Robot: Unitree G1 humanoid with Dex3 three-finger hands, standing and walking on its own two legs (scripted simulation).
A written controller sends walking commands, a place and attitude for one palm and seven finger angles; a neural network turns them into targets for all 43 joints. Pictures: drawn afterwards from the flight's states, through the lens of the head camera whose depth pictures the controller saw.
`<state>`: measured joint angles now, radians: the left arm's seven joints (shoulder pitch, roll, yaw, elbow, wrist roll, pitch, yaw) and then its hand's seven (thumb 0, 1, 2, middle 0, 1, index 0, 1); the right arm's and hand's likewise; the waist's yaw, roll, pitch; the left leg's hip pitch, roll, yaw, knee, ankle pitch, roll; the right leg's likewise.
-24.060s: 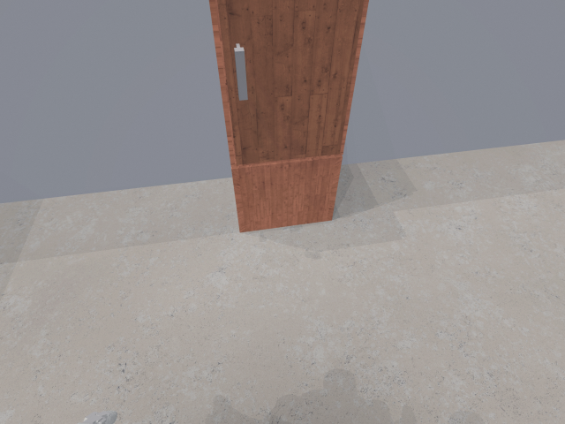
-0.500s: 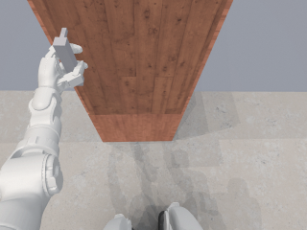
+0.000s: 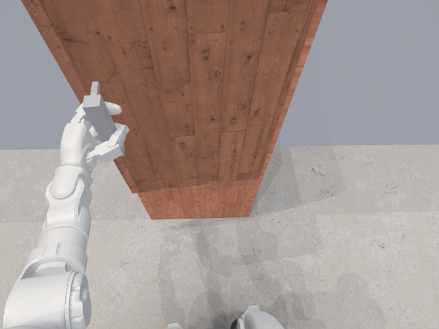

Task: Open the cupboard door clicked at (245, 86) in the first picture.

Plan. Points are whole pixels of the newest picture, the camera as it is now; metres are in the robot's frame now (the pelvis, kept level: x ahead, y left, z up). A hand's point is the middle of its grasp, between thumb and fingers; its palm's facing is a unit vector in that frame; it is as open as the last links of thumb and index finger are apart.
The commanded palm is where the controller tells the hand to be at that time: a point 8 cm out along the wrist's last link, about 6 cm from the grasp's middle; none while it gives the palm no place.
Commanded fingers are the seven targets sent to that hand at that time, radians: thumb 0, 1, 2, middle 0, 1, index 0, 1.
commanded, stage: pull the door open along its arc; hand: left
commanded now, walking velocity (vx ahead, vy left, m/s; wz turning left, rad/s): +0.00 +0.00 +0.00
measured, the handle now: (107, 120) +0.49 +0.20 +0.06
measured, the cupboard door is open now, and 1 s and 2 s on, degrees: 7 43 43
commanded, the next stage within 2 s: open thumb and fingers to let go in 0.58 s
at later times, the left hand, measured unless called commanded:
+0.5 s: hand (168, 228) +0.27 +0.07 +0.07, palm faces +0.37 -0.93 +0.01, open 6.5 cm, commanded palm +0.21 +0.12 +0.06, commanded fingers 0.00 0.90 0.90 -0.40 -1.35 -0.40 -1.35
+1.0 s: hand (187, 247) +0.24 +0.04 +0.07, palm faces +0.42 -0.91 -0.02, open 8.6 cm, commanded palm +0.19 +0.09 +0.06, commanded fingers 0.00 -0.29 0.39 -0.31 -1.22 -0.31 -1.22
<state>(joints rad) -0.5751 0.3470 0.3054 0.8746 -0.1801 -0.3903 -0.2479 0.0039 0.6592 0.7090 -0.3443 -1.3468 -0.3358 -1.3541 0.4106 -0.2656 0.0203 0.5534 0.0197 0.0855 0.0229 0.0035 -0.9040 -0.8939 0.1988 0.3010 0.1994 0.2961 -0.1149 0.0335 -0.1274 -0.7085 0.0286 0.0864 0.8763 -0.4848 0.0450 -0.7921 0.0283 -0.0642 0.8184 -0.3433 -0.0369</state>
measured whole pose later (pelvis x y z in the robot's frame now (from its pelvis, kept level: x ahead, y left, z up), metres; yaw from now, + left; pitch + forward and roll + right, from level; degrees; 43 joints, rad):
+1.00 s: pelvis -0.01 -0.07 +0.00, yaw +5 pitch +9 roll +2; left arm 0.26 -0.07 -0.20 -0.01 0.04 -0.23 0.47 0.01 0.29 0.64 -0.32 -1.26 -0.34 -1.29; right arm 0.20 -0.21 0.00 0.54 -0.05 0.00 -0.01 0.01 -0.90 -0.89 0.20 0.30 0.20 0.30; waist 0.01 0.03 -0.10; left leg -0.54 0.00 -0.03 0.84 -0.45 -0.03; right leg -0.63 0.02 -0.14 0.85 -0.39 -0.12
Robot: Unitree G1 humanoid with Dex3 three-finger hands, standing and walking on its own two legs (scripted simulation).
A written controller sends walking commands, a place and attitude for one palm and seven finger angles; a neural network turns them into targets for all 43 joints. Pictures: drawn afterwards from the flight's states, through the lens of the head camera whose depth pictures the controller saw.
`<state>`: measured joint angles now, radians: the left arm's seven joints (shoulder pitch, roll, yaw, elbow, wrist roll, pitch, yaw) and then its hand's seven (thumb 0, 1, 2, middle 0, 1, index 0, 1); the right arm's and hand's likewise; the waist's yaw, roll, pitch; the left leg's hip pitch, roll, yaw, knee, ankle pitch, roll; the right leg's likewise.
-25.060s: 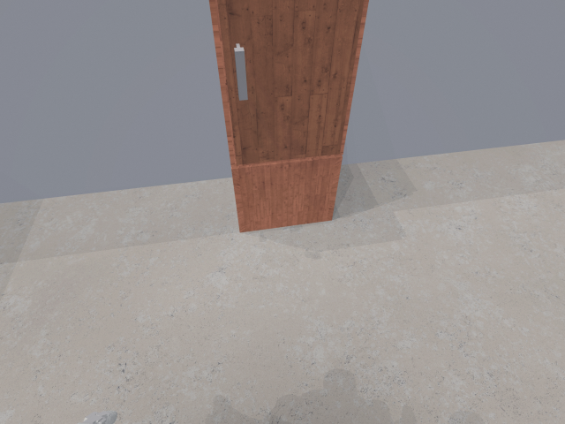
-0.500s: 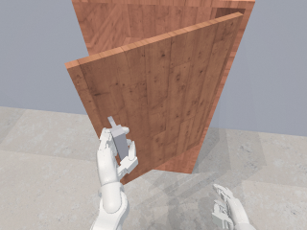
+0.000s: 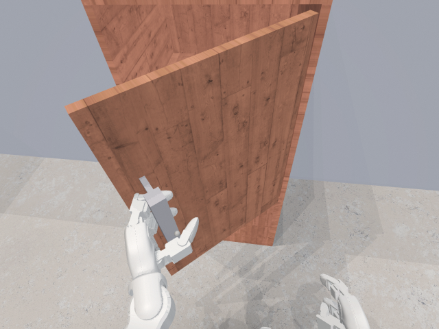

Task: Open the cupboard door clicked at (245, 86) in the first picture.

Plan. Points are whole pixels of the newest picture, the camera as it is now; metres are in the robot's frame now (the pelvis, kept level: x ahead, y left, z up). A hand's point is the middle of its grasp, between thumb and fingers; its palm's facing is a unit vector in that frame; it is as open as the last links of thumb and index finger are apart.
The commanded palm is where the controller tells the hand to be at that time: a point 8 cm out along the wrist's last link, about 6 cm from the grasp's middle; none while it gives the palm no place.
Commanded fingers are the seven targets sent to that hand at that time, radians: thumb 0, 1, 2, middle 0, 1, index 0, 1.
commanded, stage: open thumb and fingers to let go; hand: left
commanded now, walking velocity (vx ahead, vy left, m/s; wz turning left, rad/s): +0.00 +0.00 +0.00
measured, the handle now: (159, 210) +0.31 +0.13 +0.06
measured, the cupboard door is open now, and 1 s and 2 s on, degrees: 43 43 43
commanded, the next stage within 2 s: slide the hand sideways off the handle in 0.50 s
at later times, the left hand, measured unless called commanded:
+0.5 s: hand (172, 236) +0.26 +0.09 +0.07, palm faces +0.26 -0.96 +0.02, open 15.1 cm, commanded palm +0.22 +0.15 +0.06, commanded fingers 0.00 -0.50 0.30 -0.15 -0.30 -0.15 -0.30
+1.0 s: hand (155, 258) +0.22 +0.12 +0.07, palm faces -0.16 -0.99 +0.06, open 16.3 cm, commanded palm +0.19 +0.17 +0.06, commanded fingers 0.00 -0.50 0.30 -0.15 -0.30 -0.15 -0.30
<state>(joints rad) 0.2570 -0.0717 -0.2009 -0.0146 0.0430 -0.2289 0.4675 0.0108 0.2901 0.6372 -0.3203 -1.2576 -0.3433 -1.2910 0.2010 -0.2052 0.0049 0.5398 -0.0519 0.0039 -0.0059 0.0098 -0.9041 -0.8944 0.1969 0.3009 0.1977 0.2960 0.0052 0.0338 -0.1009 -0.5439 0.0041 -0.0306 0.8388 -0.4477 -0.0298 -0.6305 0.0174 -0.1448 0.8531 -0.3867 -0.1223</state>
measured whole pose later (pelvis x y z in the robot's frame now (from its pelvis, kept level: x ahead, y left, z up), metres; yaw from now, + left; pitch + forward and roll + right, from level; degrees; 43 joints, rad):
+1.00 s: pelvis +0.00 +0.08 -0.01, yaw -3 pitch +9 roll -1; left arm 0.39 0.03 -0.30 -0.18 0.00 -0.22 0.08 -0.01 -0.50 0.30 -0.15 -0.31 -0.15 -0.33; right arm 0.28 -0.21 0.04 0.39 0.00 -0.06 0.01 0.01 -0.90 -0.89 0.20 0.30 0.20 0.30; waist 0.00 0.03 -0.10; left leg -0.59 -0.05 0.03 0.95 -0.51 0.06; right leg -0.67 -0.01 -0.06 0.92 -0.40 -0.02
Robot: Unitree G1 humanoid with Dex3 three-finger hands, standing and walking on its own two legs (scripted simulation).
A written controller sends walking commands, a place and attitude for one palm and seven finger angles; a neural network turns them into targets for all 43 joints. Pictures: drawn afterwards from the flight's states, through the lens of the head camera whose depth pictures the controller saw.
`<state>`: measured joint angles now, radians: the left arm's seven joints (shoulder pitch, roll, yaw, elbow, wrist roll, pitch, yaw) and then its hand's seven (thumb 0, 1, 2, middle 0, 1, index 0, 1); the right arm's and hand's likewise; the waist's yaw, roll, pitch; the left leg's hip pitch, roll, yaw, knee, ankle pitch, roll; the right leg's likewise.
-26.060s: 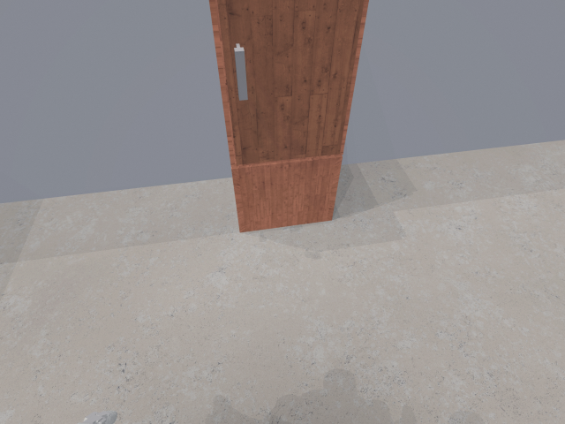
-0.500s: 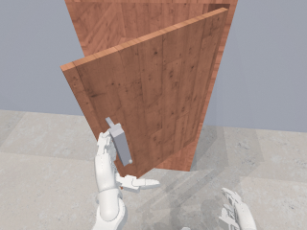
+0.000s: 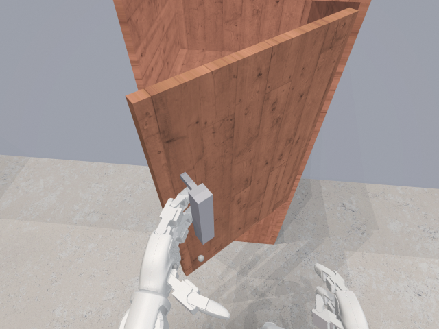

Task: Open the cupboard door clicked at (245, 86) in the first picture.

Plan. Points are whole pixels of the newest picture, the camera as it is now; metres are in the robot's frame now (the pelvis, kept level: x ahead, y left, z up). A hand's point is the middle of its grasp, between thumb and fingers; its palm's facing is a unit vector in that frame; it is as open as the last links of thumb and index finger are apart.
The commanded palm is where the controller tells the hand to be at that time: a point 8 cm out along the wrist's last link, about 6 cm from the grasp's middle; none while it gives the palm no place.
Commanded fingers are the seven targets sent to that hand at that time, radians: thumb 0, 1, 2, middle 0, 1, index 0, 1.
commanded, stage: slide the hand sideways off the handle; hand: left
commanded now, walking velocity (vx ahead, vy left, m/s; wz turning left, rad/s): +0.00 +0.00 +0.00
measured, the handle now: (195, 208) +0.31 +0.07 +0.07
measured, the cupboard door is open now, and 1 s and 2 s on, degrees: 43 43 43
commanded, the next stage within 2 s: draw the hand back to the body in 0.80 s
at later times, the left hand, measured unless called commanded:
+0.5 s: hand (166, 285) +0.18 +0.09 +0.07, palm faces -0.03 -1.00 -0.01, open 16.3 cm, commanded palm +0.15 +0.15 +0.07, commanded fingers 0.00 -0.50 0.30 -0.15 -0.30 -0.15 -0.30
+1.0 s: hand (145, 304) +0.16 +0.12 +0.07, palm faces -0.05 -1.00 -0.05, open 16.3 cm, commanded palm +0.13 +0.19 +0.09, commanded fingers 0.00 -0.50 0.30 -0.15 -0.30 -0.15 -0.30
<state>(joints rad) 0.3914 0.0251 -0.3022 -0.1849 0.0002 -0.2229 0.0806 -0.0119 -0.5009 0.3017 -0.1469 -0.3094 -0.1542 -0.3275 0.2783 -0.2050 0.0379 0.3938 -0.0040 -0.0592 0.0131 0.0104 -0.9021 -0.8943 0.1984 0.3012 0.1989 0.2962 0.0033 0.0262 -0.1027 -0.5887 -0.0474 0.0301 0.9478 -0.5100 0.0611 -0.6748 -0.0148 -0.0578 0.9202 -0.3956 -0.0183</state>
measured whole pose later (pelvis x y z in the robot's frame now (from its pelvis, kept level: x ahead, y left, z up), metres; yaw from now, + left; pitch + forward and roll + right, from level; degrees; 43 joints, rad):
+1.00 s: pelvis -0.01 -0.03 -0.02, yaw +1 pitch +11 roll -2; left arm 0.69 0.21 0.01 -0.40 -0.21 -0.31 -0.20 -0.01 -0.50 0.30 -0.15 -0.30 -0.15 -0.30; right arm 0.26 -0.24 0.01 0.37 0.04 -0.09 -0.05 0.01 -0.90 -0.89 0.20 0.30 0.20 0.30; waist 0.03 0.04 -0.14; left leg -0.72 -0.01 -0.02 1.10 -0.57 0.02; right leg -0.79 0.01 -0.12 1.04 -0.45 -0.06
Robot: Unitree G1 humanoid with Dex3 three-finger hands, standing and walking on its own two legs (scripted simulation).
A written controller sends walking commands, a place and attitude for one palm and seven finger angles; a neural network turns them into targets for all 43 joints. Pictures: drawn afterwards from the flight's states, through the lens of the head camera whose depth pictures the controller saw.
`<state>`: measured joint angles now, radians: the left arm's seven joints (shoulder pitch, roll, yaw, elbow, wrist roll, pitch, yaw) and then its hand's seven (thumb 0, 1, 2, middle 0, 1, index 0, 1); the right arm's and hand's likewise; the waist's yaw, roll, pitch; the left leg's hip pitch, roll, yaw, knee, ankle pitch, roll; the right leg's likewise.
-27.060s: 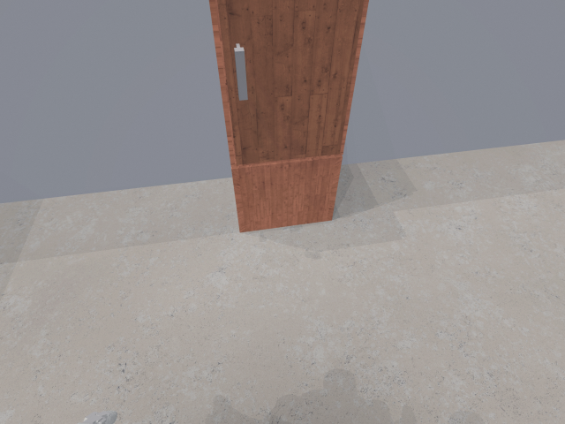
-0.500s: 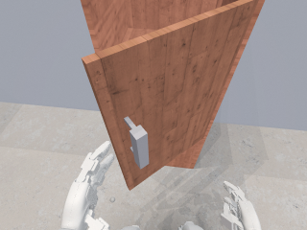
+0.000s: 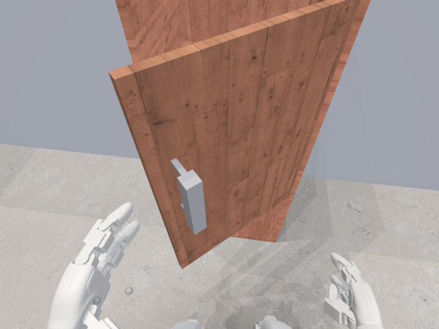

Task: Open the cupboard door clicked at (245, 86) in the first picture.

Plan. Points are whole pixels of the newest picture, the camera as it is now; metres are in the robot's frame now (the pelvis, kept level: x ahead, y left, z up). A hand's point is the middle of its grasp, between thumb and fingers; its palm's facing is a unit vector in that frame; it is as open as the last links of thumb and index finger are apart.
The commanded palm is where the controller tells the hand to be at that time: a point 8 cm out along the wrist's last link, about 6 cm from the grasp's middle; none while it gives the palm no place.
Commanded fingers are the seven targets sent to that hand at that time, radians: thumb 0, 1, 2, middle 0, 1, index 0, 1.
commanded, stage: draw the hand back to the body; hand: left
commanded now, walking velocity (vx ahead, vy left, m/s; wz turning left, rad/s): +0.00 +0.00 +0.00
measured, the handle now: (187, 196) +0.32 +0.09 +0.09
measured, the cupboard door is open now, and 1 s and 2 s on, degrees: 43 43 43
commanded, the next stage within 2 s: step back with the hand held close in 1.48 s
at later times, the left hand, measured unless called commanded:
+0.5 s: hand (65, 258) +0.18 +0.21 +0.15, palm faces +0.11 -0.96 -0.26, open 15.7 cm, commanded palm +0.14 +0.26 +0.17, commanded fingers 0.00 -0.12 0.47 -0.16 -0.30 -0.16 -0.30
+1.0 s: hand out of the picture +0.22 +0.27 +0.21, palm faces +0.40 -0.83 -0.40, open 10.3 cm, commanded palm +0.17 +0.31 +0.24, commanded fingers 0.00 0.76 0.84 -0.19 -0.30 -0.19 -0.30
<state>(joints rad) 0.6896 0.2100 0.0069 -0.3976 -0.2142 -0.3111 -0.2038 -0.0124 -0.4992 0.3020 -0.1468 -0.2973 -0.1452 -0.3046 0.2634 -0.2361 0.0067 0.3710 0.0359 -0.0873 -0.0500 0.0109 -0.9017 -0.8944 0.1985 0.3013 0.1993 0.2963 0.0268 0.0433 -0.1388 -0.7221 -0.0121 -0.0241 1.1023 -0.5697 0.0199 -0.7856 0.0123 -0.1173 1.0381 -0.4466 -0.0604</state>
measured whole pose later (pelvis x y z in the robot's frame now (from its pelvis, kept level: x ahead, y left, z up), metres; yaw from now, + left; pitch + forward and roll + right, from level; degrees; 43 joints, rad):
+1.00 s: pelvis +0.03 +0.03 +0.07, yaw -1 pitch -3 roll -1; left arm 0.54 0.34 0.28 -0.45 -0.06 -0.04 0.12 0.00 0.42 0.70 -0.19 -0.30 -0.19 -0.31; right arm 0.21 -0.22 0.05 0.60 0.00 -0.13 -0.08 0.01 -0.90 -0.89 0.20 0.30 0.20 0.30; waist 0.07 0.06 -0.01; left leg -0.10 -0.04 0.01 0.49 -0.34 0.05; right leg -0.18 0.01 -0.07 0.46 -0.24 -0.01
